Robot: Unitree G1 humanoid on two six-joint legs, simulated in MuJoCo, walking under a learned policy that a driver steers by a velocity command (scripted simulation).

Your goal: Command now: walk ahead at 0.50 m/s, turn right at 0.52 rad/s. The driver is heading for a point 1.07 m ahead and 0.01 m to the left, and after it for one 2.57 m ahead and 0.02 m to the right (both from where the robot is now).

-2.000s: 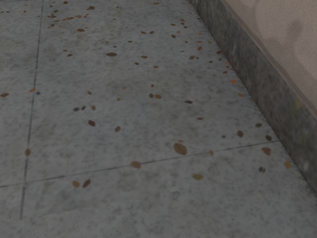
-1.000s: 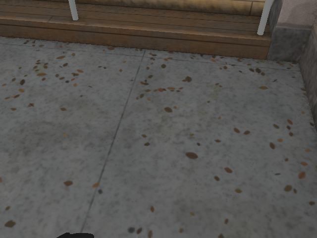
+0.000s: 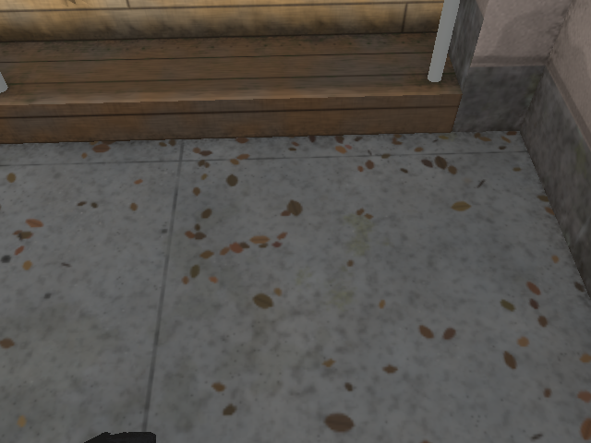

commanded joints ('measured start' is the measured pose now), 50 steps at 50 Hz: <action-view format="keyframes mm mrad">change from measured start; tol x32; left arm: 1 231 187 78 -16 -4 -10 4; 50 -87 136 8 -219 16 -102 26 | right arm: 1 -40 -205 -42 -66 11 6 -12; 24 -426 -97 18 -292 16 -37 79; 31 105 -255 -43 -200 11 -21 70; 50 61 -186 -22 -241 8 16 21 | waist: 1 186 115 -131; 3 118 -258 -368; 50 -35 129 -22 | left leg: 1 -105 198 -30 437 1117 92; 3 -792 -89 -212 1099 -111 -1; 24 -846 32 -270 255 432 108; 28 -430 -98 -167 191 355 184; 31 352 289 -1067 8 236 463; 38 -298 117 -612 -107 513 343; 50 -160 125 -628 35 465 250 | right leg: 1 415 117 -58 -105 -9 -82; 3 1010 -294 837 -297 -83 -360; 11 409 -126 324 -429 278 -191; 22 632 -166 160 -431 261 -92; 28 673 -134 30 -49 898 -12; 31 -134 133 166 748 -412 100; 32 -234 68 189 767 -347 87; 50 50 41 99 -154 100 105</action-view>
